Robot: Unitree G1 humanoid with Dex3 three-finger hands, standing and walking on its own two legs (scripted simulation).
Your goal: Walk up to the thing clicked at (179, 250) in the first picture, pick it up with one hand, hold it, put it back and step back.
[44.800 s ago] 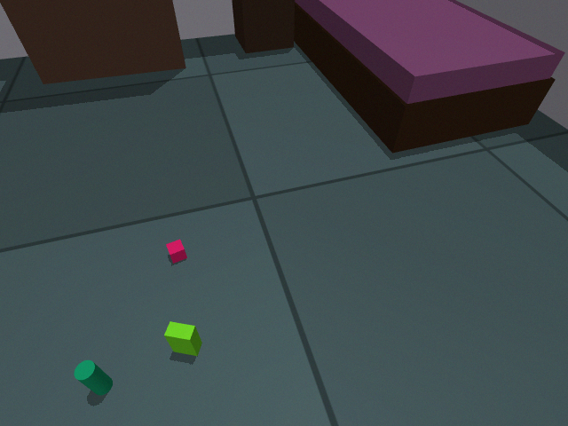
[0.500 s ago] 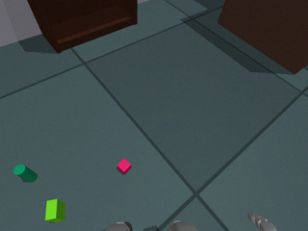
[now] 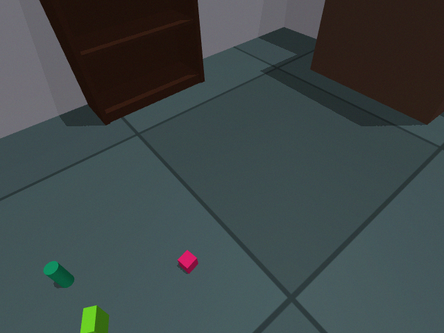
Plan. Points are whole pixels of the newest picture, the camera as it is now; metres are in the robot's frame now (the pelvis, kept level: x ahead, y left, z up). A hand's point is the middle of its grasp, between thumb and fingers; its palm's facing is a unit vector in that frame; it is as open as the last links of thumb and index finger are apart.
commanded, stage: walk up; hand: left
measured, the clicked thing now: (188, 261) +0.58 +0.22 -0.75
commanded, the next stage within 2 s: none
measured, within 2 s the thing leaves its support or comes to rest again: neither
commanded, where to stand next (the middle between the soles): +0.17 +0.03 m, yaw -6 degrees
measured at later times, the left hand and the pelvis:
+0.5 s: hand out of the picture +0.07 +0.31 -0.17, palm faces -0.06 -0.96 -0.29, open 7.3 cm; pelvis +0.03 +0.05 -0.01, yaw -1 degrees
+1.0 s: hand out of the picture +0.17 +0.30 -0.16, palm faces -0.08 -0.93 -0.35, open 7.4 cm; pelvis +0.02 +0.05 -0.03, yaw -2 degrees
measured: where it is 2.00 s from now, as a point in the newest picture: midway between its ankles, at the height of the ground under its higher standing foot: outside the picture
